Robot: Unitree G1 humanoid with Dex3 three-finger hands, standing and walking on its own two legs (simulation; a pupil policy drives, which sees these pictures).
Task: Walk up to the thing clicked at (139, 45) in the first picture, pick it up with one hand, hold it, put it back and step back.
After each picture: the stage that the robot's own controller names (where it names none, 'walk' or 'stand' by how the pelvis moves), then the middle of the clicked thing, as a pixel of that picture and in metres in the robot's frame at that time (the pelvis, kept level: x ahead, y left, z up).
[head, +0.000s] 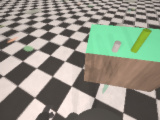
stand; (139, 41) +0.81 -0.44 +0.02
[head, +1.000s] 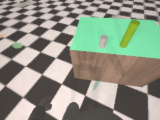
sink last; (128, 35) +0.76 -0.28 +0.05
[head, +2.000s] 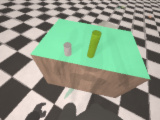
sink last; (93, 45) +0.59 +0.04 +0.05
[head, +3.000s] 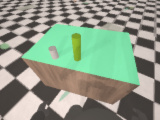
stand; (76, 48) +0.54 +0.17 +0.06
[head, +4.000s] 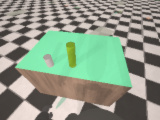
stand; (71, 56) +0.51 +0.20 +0.02
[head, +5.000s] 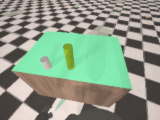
stand; (69, 58) +0.48 +0.21 +0.02
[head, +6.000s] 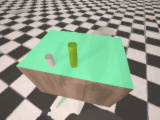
stand; (73, 56) +0.50 +0.19 +0.02
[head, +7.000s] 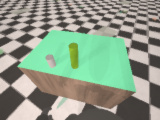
stand; (74, 57) +0.49 +0.18 +0.02
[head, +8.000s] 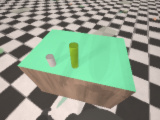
rise first; (74, 56) +0.49 +0.18 +0.02
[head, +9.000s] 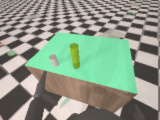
rise first; (75, 57) +0.50 +0.20 +0.02
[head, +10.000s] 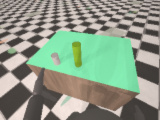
go down; (77, 55) +0.51 +0.19 +0.02
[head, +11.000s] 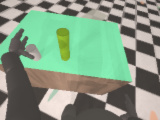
go down; (64, 47) +0.49 +0.19 +0.07
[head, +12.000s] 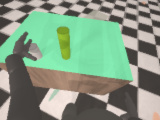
approach; (64, 45) +0.50 +0.18 +0.08
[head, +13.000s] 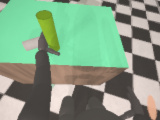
close in; (50, 35) +0.53 +0.21 +0.12
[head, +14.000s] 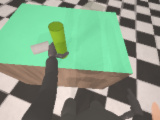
lift; (60, 43) +0.48 +0.18 +0.11
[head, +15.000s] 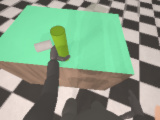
lift; (62, 47) +0.45 +0.18 +0.11
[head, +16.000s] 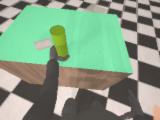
lift; (61, 46) +0.46 +0.18 +0.11
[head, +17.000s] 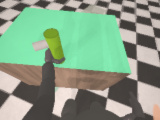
lift; (56, 49) +0.44 +0.20 +0.10
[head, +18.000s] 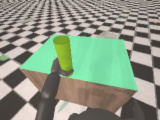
lift; (65, 59) +0.31 +0.17 +0.22
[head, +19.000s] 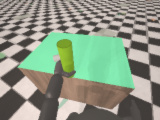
hold; (67, 61) +0.32 +0.16 +0.18
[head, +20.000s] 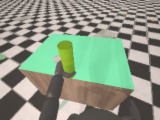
hold; (68, 62) +0.32 +0.16 +0.18
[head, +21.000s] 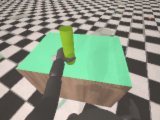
crouch; (68, 47) +0.41 +0.16 +0.20
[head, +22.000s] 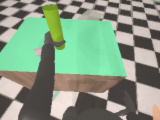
lower; (56, 31) +0.53 +0.19 +0.19
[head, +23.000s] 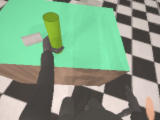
lower; (55, 37) +0.51 +0.19 +0.11
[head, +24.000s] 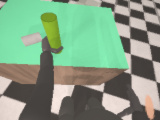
lower; (54, 37) +0.51 +0.19 +0.11
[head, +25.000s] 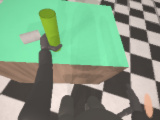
lower; (52, 34) +0.52 +0.19 +0.12
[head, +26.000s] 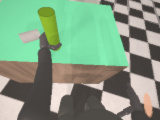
lower; (52, 33) +0.53 +0.19 +0.12
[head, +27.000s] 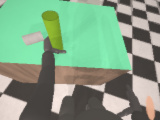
open; (55, 36) +0.51 +0.19 +0.12
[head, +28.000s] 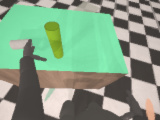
sink last; (56, 43) +0.49 +0.20 +0.09
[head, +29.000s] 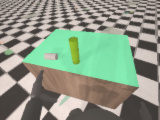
stand; (74, 52) +0.52 +0.19 +0.07
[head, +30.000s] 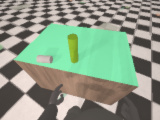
stand; (73, 50) +0.51 +0.18 +0.07
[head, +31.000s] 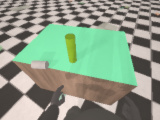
stand; (71, 50) +0.50 +0.20 +0.08
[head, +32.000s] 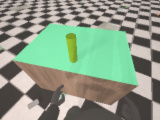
stand; (72, 49) +0.51 +0.19 +0.08
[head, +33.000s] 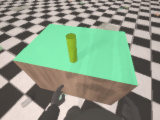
stand; (72, 49) +0.51 +0.19 +0.08
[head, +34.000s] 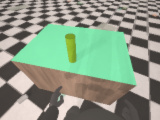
stand; (71, 50) +0.51 +0.19 +0.08
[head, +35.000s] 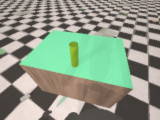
stand; (74, 55) +0.51 +0.18 +0.02
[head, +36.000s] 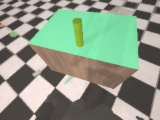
walk; (78, 34) +0.65 +0.17 +0.04
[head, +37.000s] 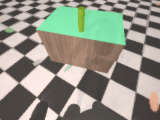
walk; (81, 20) +0.94 +0.17 +0.04
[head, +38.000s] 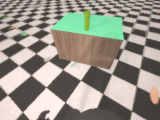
stand; (86, 21) +1.16 +0.18 +0.04
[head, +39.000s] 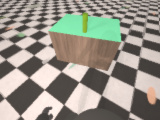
stand; (85, 23) +1.14 +0.18 +0.02
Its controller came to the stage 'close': yes
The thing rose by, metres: 0.19
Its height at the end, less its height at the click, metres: +0.00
